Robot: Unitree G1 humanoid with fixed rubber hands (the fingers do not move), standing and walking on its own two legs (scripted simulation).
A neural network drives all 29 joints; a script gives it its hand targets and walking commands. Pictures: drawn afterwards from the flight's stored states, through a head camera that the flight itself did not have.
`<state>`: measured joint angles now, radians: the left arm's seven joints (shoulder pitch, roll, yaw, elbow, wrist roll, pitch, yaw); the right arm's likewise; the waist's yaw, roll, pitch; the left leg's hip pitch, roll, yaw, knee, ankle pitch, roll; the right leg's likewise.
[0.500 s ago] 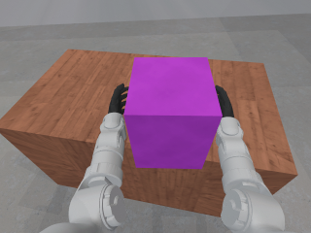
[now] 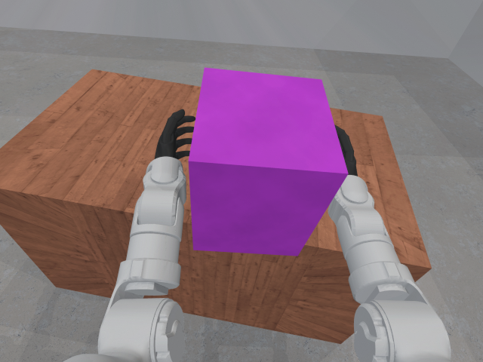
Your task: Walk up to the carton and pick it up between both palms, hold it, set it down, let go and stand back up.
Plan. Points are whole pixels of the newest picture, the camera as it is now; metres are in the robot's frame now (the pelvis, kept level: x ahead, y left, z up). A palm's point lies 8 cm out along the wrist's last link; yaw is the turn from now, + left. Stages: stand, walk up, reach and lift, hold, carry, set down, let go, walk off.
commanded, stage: reach and lift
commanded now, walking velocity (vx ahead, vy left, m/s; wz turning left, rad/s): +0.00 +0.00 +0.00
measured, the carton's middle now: (254, 168) +0.41 -0.03 +0.11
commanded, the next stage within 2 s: hold in 1.28 s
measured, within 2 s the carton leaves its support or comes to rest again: neither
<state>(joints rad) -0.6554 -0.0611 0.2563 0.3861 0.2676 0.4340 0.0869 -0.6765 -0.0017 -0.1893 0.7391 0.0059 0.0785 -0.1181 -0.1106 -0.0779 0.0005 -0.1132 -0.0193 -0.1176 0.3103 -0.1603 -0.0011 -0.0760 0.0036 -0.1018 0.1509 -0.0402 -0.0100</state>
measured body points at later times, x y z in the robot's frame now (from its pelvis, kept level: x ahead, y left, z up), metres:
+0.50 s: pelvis +0.01 -0.01 +0.00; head -0.01 +0.04 +0.45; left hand +0.39 +0.12 +0.16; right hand +0.36 -0.18 +0.15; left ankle +0.01 +0.12 -0.75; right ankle +0.03 -0.11 -0.75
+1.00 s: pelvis +0.01 +0.00 +0.00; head +0.01 +0.02 +0.45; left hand +0.40 +0.10 +0.17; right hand +0.37 -0.19 +0.15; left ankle +0.01 +0.12 -0.75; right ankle +0.03 -0.11 -0.75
